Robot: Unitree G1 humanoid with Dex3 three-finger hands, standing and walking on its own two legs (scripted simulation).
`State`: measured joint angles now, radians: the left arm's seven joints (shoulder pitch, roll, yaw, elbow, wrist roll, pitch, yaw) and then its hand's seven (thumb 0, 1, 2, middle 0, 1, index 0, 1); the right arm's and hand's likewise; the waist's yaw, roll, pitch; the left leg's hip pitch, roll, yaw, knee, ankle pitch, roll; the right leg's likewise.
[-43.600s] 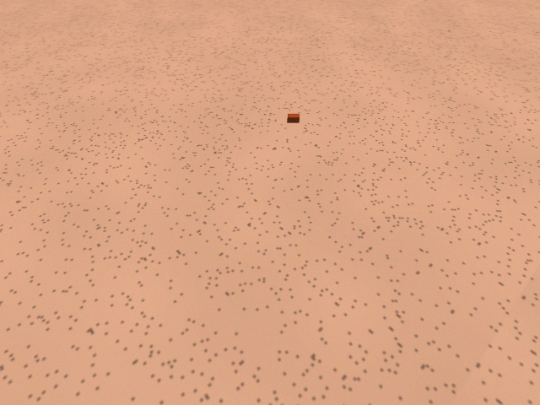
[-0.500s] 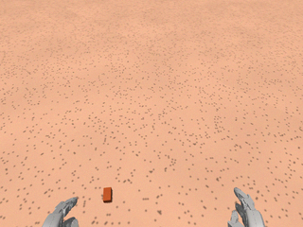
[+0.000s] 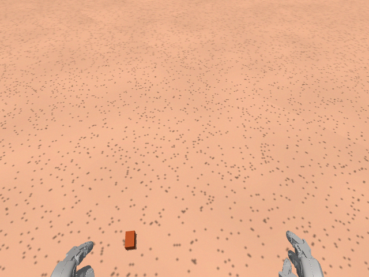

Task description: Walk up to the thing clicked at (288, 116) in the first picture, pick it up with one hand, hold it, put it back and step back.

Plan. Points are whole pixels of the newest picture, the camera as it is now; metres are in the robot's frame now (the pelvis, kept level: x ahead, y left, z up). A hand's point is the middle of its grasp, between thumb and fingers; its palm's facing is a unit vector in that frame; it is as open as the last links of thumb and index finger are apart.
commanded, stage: home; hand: left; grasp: from above
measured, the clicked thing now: (130, 240) +0.47 +0.26 -0.69
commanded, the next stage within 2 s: stand in 0.36 s
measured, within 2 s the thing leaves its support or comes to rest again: neither
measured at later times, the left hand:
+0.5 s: hand out of the picture +0.16 +0.19 -0.05, palm faces +0.02 -0.97 -0.25, open 7.4 cm
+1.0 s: hand out of the picture +0.05 +0.24 -0.11, palm faces +0.02 -0.95 -0.32, open 7.4 cm
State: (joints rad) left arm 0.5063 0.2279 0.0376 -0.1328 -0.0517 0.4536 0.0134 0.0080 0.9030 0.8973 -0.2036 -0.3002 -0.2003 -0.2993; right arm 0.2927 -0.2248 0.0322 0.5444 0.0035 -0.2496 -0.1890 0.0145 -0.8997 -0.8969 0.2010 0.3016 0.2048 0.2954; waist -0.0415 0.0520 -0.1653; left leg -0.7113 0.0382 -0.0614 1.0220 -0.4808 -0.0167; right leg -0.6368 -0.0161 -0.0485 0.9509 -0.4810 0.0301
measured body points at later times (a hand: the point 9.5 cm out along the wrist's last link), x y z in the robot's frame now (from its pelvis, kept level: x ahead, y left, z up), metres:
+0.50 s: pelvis -0.01 +0.00 +0.00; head +0.01 +0.01 +0.45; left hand +0.16 +0.24 -0.03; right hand +0.15 -0.24 -0.07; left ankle +0.02 +0.12 -0.68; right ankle +0.00 -0.14 -0.68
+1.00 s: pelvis -0.01 +0.01 +0.05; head +0.00 +0.01 +0.50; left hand +0.05 +0.29 -0.08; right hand +0.07 -0.27 -0.08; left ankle +0.02 +0.12 -0.68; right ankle +0.00 -0.14 -0.68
